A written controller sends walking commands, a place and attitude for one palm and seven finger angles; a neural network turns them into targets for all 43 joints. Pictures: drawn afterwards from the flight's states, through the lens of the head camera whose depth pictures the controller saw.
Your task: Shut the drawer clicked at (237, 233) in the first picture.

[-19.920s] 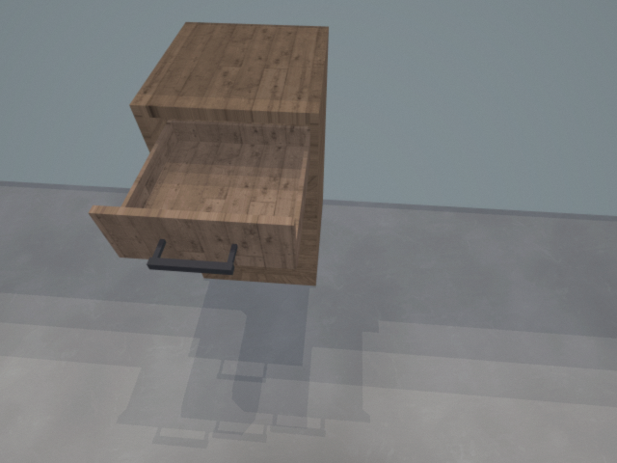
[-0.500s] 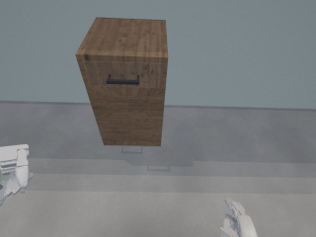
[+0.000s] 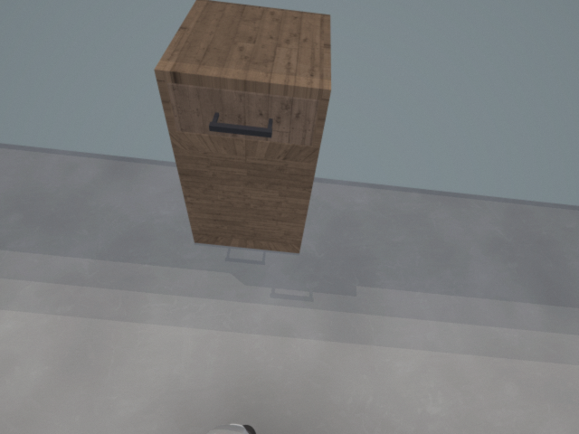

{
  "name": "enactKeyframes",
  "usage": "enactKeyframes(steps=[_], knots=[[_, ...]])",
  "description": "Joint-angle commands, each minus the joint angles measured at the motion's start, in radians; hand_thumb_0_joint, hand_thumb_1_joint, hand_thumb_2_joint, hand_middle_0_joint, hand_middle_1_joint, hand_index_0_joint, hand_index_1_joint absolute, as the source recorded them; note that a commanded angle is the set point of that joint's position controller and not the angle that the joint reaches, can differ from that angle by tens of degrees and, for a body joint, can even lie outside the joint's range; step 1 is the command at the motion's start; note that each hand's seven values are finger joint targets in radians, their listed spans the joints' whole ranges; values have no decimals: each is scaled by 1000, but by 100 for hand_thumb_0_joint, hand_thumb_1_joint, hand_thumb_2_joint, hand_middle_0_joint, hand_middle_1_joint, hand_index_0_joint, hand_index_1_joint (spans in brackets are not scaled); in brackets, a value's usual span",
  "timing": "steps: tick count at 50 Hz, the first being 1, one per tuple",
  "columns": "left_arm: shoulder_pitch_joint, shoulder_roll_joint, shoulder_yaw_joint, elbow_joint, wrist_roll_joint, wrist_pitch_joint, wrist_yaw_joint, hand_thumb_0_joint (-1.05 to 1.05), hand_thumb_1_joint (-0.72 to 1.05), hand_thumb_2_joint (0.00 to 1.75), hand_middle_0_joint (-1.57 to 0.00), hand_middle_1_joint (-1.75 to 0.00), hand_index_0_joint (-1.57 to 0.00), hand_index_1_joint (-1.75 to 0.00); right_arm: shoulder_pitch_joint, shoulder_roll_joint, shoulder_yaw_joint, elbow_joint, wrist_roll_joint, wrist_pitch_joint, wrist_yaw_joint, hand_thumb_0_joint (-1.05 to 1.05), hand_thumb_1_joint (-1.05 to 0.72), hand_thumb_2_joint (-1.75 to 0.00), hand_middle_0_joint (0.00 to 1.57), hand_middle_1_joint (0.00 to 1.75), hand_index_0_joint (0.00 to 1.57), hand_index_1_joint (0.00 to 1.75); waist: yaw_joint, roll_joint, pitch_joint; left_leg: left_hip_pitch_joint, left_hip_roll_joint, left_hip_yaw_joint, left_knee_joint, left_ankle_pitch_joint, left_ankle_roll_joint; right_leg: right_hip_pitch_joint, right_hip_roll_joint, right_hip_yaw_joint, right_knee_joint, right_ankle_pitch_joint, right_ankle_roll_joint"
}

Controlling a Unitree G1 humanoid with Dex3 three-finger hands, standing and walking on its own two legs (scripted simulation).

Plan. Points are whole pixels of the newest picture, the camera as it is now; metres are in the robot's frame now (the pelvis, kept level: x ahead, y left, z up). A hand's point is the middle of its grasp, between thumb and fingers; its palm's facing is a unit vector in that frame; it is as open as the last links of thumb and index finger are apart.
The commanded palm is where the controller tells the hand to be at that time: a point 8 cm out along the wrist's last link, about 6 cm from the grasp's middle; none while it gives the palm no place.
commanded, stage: let the arm hang, fingers relaxed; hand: left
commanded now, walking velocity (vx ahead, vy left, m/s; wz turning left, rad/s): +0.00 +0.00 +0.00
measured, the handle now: (242, 124) +0.84 +0.18 -0.12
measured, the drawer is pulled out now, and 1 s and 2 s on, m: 0.00 0.00 0.00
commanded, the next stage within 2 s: look to check the result in 0.66 s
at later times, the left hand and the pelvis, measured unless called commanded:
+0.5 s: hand out of the picture -0.01 +0.14 -0.18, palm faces +0.03 -0.99 -0.17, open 7.3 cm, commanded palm none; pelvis +0.01 -0.02 +0.00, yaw -1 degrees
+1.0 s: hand out of the picture -0.01 +0.13 -0.18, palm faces +0.03 -0.98 -0.17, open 7.4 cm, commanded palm none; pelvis +0.02 -0.03 +0.00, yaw -1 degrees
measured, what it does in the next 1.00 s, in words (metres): stands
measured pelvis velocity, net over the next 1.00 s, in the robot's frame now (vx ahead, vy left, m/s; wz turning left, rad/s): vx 0.02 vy -0.03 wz -0.02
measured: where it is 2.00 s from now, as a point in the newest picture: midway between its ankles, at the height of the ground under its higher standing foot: outside the picture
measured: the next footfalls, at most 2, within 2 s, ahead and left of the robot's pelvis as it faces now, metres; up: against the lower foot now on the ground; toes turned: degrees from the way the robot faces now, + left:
none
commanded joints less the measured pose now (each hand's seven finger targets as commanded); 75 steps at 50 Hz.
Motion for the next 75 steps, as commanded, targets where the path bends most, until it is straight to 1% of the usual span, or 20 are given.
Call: enactKeyframes(steps=[1,3,8,10,13,15,18,26,28,29,31,33,37,42,44,50,52,59,66,75], knots=[[70,76,5,14,-5,-39,10,0,90,90,-48,-60,-48,-60,8,-116,-32,-24,4,-29,-11,0,-90,-90,20,30,20,30,-12,79,-75,201,116,-142,-120,-18,31,-105,-92,80,-138,48,-52],[71,67,2,30,-6,-38,14,0,90,90,-40,-52,-40,-52,24,-98,-31,0,4,-23,-10,0,-90,-90,20,30,20,30,-19,83,-39,196,111,-127,-122,-52,23,-133,-94,79,-152,14,-54],[88,44,-3,60,-5,-35,22,0,90,90,-20,-30,-20,-30,50,-69,-34,33,0,-13,-10,0,-90,-90,20,30,20,30,-23,49,19,171,103,-117,-137,-130,16,-172,-89,79,-156,-56,-59],[96,36,-1,61,-4,-33,23,0,90,90,-20,-30,-20,-30,54,-57,-34,39,-1,-12,-9,0,-90,-90,20,30,20,30,-21,61,33,156,101,-113,-143,-143,16,-178,-87,78,-149,-69,-60],[101,23,2,62,-3,-35,27,0,90,90,-20,-30,-20,-30,55,-38,-36,46,-3,-12,-8,0,-90,-90,20,30,20,30,-16,25,41,149,94,-105,-135,-134,15,-185,-89,82,-154,-70,-59],[97,17,3,59,-3,-37,28,0,90,90,-20,-30,-20,-30,62,-27,-36,55,-4,-15,-8,0,-90,-90,20,30,20,30,-19,12,42,159,91,-92,-116,-88,14,-187,-96,82,-155,-54,-61],[82,13,6,51,-4,-38,31,0,90,90,-20,-30,-20,-30,70,-11,-33,62,-4,-15,-7,0,-90,-90,20,30,20,30,-23,27,66,151,87,-83,-102,-74,11,-201,-101,89,-164,-62,-61],[62,-3,10,38,-6,-44,34,0,90,90,-20,-30,-20,-30,74,4,-27,63,-5,-25,-11,0,-90,-90,20,30,20,30,-21,61,58,146,92,-65,-55,47,10,-154,-105,87,-152,61,-55],[63,-6,13,36,-6,-46,35,0,90,90,-20,-30,-20,-30,73,5,-27,62,-5,-30,-13,0,-90,-90,20,30,20,30,-18,67,37,148,95,-61,-46,82,12,-125,-107,87,-145,121,-50],[62,-4,13,35,-5,-46,37,0,90,90,-20,-30,-20,-30,75,2,-28,59,-3,-30,-14,0,-90,-90,20,30,20,30,-17,44,34,149,96,-60,-38,96,13,-117,-105,84,-141,149,-46],[58,-12,15,32,-6,-47,38,0,90,90,-20,-30,-20,-30,75,5,-28,60,-4,-32,-16,0,-90,-90,20,30,20,30,-18,53,29,155,98,-54,-30,111,13,-107,-110,85,-140,188,-45],[50,-14,15,32,-7,-46,37,0,90,90,-20,-30,-20,-30,76,4,-28,62,-4,-30,-18,0,-90,-90,20,30,20,30,-22,63,32,159,99,-58,-34,97,11,-111,-108,86,-143,166,-47],[57,-17,15,31,-7,-46,39,0,90,90,-20,-30,-20,-30,72,2,-27,60,-3,-31,-20,0,-90,-90,20,30,20,30,-20,60,25,168,104,-50,-26,117,13,-99,-107,87,-141,210,-42],[56,-17,15,34,-7,-46,39,0,90,90,-20,-30,-20,-30,70,2,-28,58,-2,-28,-21,0,-90,-90,20,30,20,30,-22,42,32,175,107,-45,-26,101,11,-104,-107,91,-151,205,-37],[58,-14,15,35,-6,-46,39,0,90,90,-20,-30,-20,-30,68,-5,-29,58,-1,-29,-22,0,-90,-90,20,30,20,30,-21,53,20,183,107,-46,-22,122,13,-93,-104,93,-144,227,-35],[64,-14,14,39,-7,-45,37,0,90,90,-20,-30,-20,-30,62,-8,-27,60,0,-31,-22,0,-90,-90,20,30,20,30,-22,47,19,193,113,-51,-40,109,15,-95,-101,91,-145,196,-39],[65,-12,12,41,-8,-44,37,0,90,90,-20,-30,-20,-30,53,-10,-27,61,0,-29,-21,0,-90,-90,20,30,20,30,-19,48,36,190,110,-52,-45,92,14,-107,-101,92,-154,173,-38],[63,-6,12,42,-6,-47,38,0,90,90,-20,-30,-20,-30,48,-21,-28,62,1,-31,-21,0,-90,-90,20,30,20,30,-20,30,23,200,113,-47,-43,112,14,-95,-102,95,-153,208,-33],[58,-3,12,41,-7,-46,36,0,90,90,-20,-30,-20,-30,46,-24,-26,65,-2,-32,-20,0,-90,-90,20,30,20,30,-19,59,29,201,113,-53,-57,103,13,-97,-101,94,-153,171,-40],[53,3,14,42,-7,-46,35,0,90,90,-20,-30,-20,-30,39,-23,-26,66,-1,-33,-20,0,-90,-90,20,30,20,30,-17,47,28,204,113,-53,-60,105,11,-97,-102,90,-157,172,-39]])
